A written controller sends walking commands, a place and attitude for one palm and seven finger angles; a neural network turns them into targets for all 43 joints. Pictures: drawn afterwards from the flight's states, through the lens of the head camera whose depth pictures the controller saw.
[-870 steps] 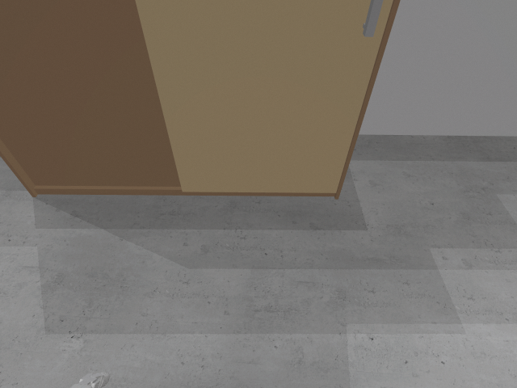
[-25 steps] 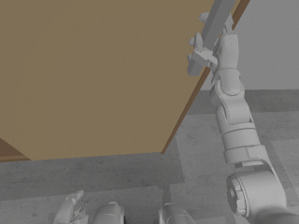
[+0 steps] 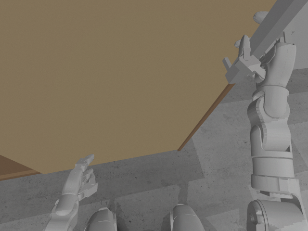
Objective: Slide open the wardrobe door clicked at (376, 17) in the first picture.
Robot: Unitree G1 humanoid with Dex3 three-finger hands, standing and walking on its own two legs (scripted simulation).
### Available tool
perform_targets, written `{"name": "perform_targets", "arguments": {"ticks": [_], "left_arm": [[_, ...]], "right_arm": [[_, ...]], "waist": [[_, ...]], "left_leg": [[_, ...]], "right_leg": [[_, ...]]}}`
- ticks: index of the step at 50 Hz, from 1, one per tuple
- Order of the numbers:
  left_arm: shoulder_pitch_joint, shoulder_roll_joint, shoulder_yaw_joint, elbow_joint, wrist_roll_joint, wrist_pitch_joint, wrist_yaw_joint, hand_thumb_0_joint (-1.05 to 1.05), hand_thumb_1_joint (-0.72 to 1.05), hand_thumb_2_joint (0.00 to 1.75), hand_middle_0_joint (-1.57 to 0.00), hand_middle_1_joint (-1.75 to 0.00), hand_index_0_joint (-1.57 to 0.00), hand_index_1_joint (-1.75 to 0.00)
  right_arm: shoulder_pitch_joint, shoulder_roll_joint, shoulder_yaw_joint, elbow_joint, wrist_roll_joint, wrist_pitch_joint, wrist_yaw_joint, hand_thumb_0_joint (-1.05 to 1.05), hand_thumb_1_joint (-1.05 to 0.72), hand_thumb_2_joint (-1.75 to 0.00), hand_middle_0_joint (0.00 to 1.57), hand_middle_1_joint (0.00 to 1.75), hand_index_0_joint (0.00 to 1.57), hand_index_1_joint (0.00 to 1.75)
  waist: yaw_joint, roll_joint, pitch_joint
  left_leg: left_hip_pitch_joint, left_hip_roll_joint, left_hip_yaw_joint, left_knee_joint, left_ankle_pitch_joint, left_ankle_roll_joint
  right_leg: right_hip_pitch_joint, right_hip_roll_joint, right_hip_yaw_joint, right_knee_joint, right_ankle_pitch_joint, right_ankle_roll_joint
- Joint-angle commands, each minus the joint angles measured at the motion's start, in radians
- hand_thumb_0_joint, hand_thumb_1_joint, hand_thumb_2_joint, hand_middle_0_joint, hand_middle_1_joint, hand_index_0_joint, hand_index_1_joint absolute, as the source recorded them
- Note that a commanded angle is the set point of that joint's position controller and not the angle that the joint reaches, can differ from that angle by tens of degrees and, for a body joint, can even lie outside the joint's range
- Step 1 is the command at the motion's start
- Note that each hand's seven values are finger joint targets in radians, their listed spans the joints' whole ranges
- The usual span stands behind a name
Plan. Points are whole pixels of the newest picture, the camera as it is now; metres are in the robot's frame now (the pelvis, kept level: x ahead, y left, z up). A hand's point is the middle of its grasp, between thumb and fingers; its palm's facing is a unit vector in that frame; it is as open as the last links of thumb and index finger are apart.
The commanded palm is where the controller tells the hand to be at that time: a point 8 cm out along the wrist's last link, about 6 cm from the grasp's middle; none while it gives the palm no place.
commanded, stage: step sideways, sliding the door along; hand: right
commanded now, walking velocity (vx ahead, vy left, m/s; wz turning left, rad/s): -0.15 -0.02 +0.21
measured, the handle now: (263, 21) +0.46 -0.21 +0.25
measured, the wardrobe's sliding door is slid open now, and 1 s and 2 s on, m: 0.01 0.20 0.23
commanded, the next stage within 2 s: none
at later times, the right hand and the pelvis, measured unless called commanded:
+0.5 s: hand (204, 60) +0.40 -0.10 +0.20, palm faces +0.30 +0.95 -0.05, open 7.1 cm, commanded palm +0.35 -0.03 +0.19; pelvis +0.08 +0.04 +0.01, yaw -3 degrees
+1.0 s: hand (152, 67) +0.38 +0.00 +0.20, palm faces -0.19 +0.98 -0.03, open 6.9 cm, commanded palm +0.37 +0.00 +0.19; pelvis +0.14 +0.05 -0.02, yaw +4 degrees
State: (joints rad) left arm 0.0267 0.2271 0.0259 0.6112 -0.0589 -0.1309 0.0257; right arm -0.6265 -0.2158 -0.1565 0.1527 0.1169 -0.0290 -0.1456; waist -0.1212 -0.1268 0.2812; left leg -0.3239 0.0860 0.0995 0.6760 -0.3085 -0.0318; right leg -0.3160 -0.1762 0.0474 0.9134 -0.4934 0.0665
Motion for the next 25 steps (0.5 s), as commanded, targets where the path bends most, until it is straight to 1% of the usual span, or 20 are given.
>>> {"name": "perform_targets", "arguments": {"ticks": [1,2,3,4,5,6,7,10,14,15,16,17,18,19,20,21,22,23,24,25], "left_arm": [[-0.022,0.024,0.004,-0.113,-0.003,-0.086,0.044,0.00,0.90,0.90,-0.20,-0.30,-0.20,-0.30],[-0.013,0.034,0.012,-0.106,0.002,-0.088,0.043,0.00,0.90,0.90,-0.20,-0.30,-0.20,-0.30],[-0.006,0.055,0.031,-0.116,0.007,-0.079,0.039,0.00,0.90,0.90,-0.20,-0.30,-0.20,-0.30],[-0.018,0.099,0.061,-0.141,0.009,-0.073,0.026,0.00,0.90,0.90,-0.20,-0.30,-0.20,-0.30],[0.004,0.125,0.073,-0.164,-0.003,-0.064,-0.006,0.00,0.90,0.90,-0.20,-0.30,-0.20,-0.30],[0.009,0.102,0.071,-0.180,0.001,-0.071,-0.027,0.00,0.90,0.90,-0.20,-0.30,-0.20,-0.30],[0.024,0.081,0.057,-0.178,0.002,-0.084,-0.035,0.00,0.90,0.90,-0.20,-0.30,-0.20,-0.30],[0.039,0.082,0.047,-0.184,0.001,-0.109,-0.043,0.00,0.90,0.90,-0.20,-0.30,-0.20,-0.30],[0.040,0.062,0.015,-0.215,0.011,-0.120,-0.050,0.00,0.90,0.90,-0.20,-0.30,-0.20,-0.30],[0.038,0.064,0.010,-0.222,0.011,-0.127,-0.045,0.00,0.90,0.90,-0.20,-0.30,-0.20,-0.30],[0.036,0.049,0.000,-0.225,0.008,-0.131,-0.047,0.00,0.90,0.90,-0.20,-0.30,-0.20,-0.30],[0.031,0.045,-0.005,-0.228,0.009,-0.135,-0.047,0.00,0.90,0.90,-0.20,-0.30,-0.20,-0.30],[0.029,0.044,-0.004,-0.227,0.002,-0.133,-0.047,0.00,0.90,0.90,-0.20,-0.30,-0.20,-0.30],[0.019,0.053,0.010,-0.229,0.000,-0.122,-0.044,0.00,0.90,0.90,-0.20,-0.30,-0.20,-0.30],[-0.016,0.062,0.021,-0.227,0.007,-0.106,-0.033,0.00,0.90,0.90,-0.20,-0.30,-0.20,-0.30],[0.021,0.032,0.014,-0.245,0.004,-0.095,-0.034,0.00,0.90,0.90,-0.20,-0.30,-0.20,-0.30],[0.018,0.016,0.007,-0.241,0.010,-0.098,-0.034,0.00,0.90,0.90,-0.20,-0.30,-0.20,-0.30],[0.009,0.008,0.002,-0.238,0.005,-0.099,-0.040,0.00,0.90,0.90,-0.20,-0.30,-0.20,-0.30],[0.003,0.007,0.005,-0.238,0.007,-0.093,-0.046,0.00,0.90,0.90,-0.20,-0.30,-0.20,-0.30],[-0.001,0.015,0.013,-0.248,0.012,-0.082,-0.052,0.00,0.90,0.90,-0.20,-0.30,-0.20,-0.30]], "right_arm": [[-0.388,0.124,0.367,-0.607,-0.042,-0.156,0.092,0.00,-0.90,-0.90,0.45,1.40,0.45,1.40],[-0.377,0.130,0.375,-0.616,-0.045,-0.168,0.086,0.00,-0.90,-0.90,0.45,1.40,0.45,1.40],[-0.374,0.141,0.392,-0.638,-0.045,-0.179,0.086,0.00,-0.90,-0.90,0.45,1.40,0.45,1.40],[-0.369,0.177,0.421,-0.663,-0.034,-0.188,0.095,0.00,-0.90,-0.90,0.45,1.40,0.45,1.40],[-0.355,0.188,0.455,-0.653,-0.038,-0.200,0.106,0.00,-0.90,-0.90,0.45,1.40,0.45,1.40],[-0.381,0.237,0.475,-0.677,-0.054,-0.209,0.114,0.00,-0.90,-0.90,0.45,1.40,0.45,1.40],[-0.413,0.256,0.506,-0.723,-0.058,-0.214,0.116,0.00,-0.90,-0.90,0.45,1.40,0.45,1.40],[-0.336,0.254,0.526,-0.735,-0.060,-0.187,0.109,0.00,-0.90,-0.90,0.45,1.40,0.45,1.40],[-0.217,0.249,0.547,-0.790,-0.057,-0.167,0.115,0.00,-0.90,-0.90,0.45,1.40,0.45,1.40],[-0.198,0.243,0.551,-0.823,-0.061,-0.165,0.114,0.00,-0.90,-0.90,0.45,1.40,0.45,1.40],[-0.165,0.253,0.559,-0.831,-0.061,-0.167,0.116,0.00,-0.90,-0.90,0.45,1.40,0.45,1.40],[-0.136,0.250,0.558,-0.838,-0.066,-0.168,0.118,0.00,-0.90,-0.90,0.45,1.40,0.45,1.40],[-0.112,0.248,0.560,-0.848,-0.074,-0.169,0.116,0.00,-0.90,-0.90,0.45,1.40,0.45,1.40],[-0.077,0.226,0.550,-0.845,-0.089,-0.171,0.106,0.00,-0.90,-0.90,0.45,1.40,0.45,1.40],[-0.020,0.207,0.535,-0.852,-0.097,-0.158,0.090,0.00,-0.90,-0.90,0.45,1.40,0.45,1.40],[0.044,0.235,0.585,-0.909,-0.088,-0.163,0.081,0.00,-0.90,-0.90,0.45,1.40,0.45,1.40],[0.073,0.294,0.640,-1.005,-0.087,-0.178,0.087,0.00,-0.90,-0.90,0.45,1.40,0.45,1.40],[0.084,0.315,0.671,-1.074,-0.088,-0.185,0.089,0.00,-0.90,-0.90,0.45,1.40,0.45,1.40],[0.111,0.328,0.694,-1.087,-0.096,-0.192,0.091,0.00,-0.90,-0.90,0.45,1.40,0.45,1.40],[0.121,0.328,0.713,-1.130,-0.101,-0.204,0.092,0.00,-0.90,-0.90,0.45,1.40,0.45,1.40]], "waist": [[0.146,0.333,-0.641],[0.151,0.344,-0.672],[0.158,0.335,-0.704],[0.144,0.175,-0.732],[0.131,0.018,-0.768],[0.127,-0.027,-0.737],[0.155,-0.081,-0.694],[0.149,-0.141,-0.627],[0.151,-0.132,-0.586],[0.148,-0.130,-0.582],[0.144,-0.115,-0.572],[0.138,-0.071,-0.566],[0.132,0.050,-0.574],[0.120,0.285,-0.595],[0.098,0.434,-0.613],[0.092,0.449,-0.583],[0.112,0.406,-0.587],[0.129,0.389,-0.616],[0.133,0.398,-0.625],[0.140,0.362,-0.662]], "left_leg": [[0.499,0.227,-0.245,0.000,1.288,0.144],[0.459,0.174,-0.197,0.056,1.241,0.115],[0.301,0.116,-0.142,0.106,1.038,0.063],[0.025,0.020,-0.074,0.175,0.553,0.001],[-0.153,-0.015,-0.103,0.317,-0.100,0.016],[-0.230,-0.044,-0.105,0.366,-0.231,0.026],[-0.256,-0.036,-0.095,0.363,-0.221,0.023],[-0.252,-0.047,-0.050,0.270,-0.101,0.016],[-0.128,-0.071,-0.014,0.063,0.059,0.008],[-0.108,-0.082,0.004,0.011,0.119,0.001],[-0.057,-0.081,0.012,-0.049,0.183,-0.004],[-0.003,-0.077,0.016,-0.104,0.285,-0.011],[0.081,-0.045,-0.017,-0.125,0.518,-0.009],[0.209,0.073,-0.206,-0.129,1.071,0.052],[0.409,0.207,-0.455,-0.083,1.539,0.151],[0.478,0.259,-0.494,-0.052,1.648,0.128],[0.514,0.258,-0.495,-0.036,1.582,0.155],[0.524,0.234,-0.468,-0.020,1.497,0.172],[0.491,0.191,-0.426,-0.004,1.434,0.177],[0.457,0.143,-0.378,0.027,1.339,0.169]], "right_leg": [[-0.111,0.136,-0.032,-0.147,-0.072,-0.058],[0.015,0.122,-0.084,-0.319,0.130,-0.055],[0.246,0.060,-0.101,-0.437,0.529,-0.066],[0.516,-0.121,0.027,-0.402,1.096,-0.139],[0.656,-0.247,0.069,-0.372,1.393,-0.205],[0.692,-0.250,0.023,-0.333,1.452,-0.227],[0.674,-0.225,-0.004,-0.326,1.414,-0.230],[0.678,-0.159,-0.107,-0.320,1.342,-0.179],[0.618,-0.139,-0.174,-0.250,1.292,-0.145],[0.616,-0.127,-0.207,-0.220,1.278,-0.137],[0.570,-0.126,-0.208,-0.160,1.258,-0.132],[0.520,-0.116,-0.216,-0.098,1.199,-0.126],[0.429,-0.090,-0.206,-0.026,1.086,-0.120],[0.234,-0.006,-0.196,0.108,0.750,-0.083],[-0.049,0.136,-0.154,0.198,0.053,-0.046],[-0.183,0.162,-0.043,0.206,-0.193,-0.049],[-0.235,0.156,0.005,0.156,-0.184,-0.057],[-0.211,0.165,0.016,0.066,-0.148,-0.062],[-0.145,0.173,-0.013,-0.047,-0.076,-0.060],[-0.040,0.166,-0.052,-0.197,0.052,-0.054]]}}
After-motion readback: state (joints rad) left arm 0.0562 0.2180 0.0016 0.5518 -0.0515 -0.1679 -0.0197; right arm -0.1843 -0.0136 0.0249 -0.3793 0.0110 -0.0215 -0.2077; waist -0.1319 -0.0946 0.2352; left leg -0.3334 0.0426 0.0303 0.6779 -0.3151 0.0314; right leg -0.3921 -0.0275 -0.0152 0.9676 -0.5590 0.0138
